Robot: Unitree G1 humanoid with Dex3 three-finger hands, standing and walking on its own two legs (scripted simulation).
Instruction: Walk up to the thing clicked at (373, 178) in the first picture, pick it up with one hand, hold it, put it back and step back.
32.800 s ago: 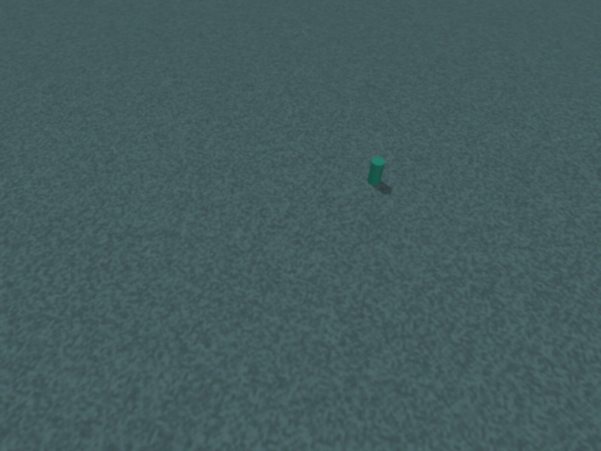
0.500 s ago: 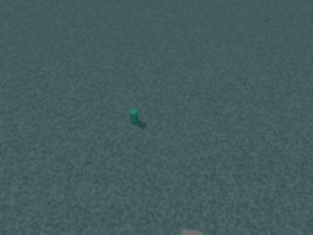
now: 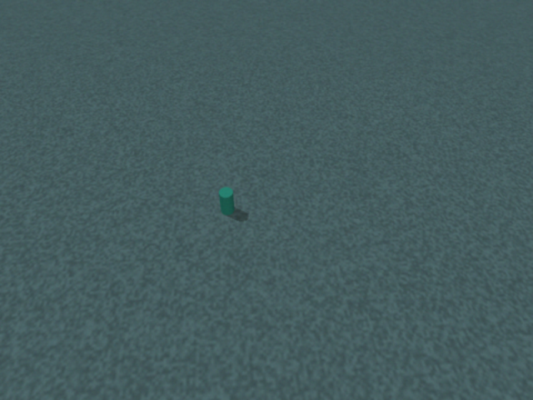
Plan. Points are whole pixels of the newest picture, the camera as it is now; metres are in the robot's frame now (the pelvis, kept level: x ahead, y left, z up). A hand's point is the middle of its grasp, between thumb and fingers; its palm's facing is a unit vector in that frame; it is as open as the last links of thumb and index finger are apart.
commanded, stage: step back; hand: left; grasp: from the side
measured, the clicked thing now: (226, 201) +1.04 +0.17 -0.70
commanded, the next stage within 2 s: stand in 0.26 s
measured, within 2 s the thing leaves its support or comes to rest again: neither
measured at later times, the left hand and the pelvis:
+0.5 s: hand out of the picture +0.11 +0.25 -0.14, palm faces -0.03 -0.94 -0.34, open 7.4 cm; pelvis +0.01 +0.00 +0.01, yaw -1 degrees
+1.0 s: hand out of the picture +0.04 +0.24 -0.14, palm faces -0.03 -0.94 -0.35, open 7.4 cm; pelvis -0.02 -0.01 +0.02, yaw +0 degrees
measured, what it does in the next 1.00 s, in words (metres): stands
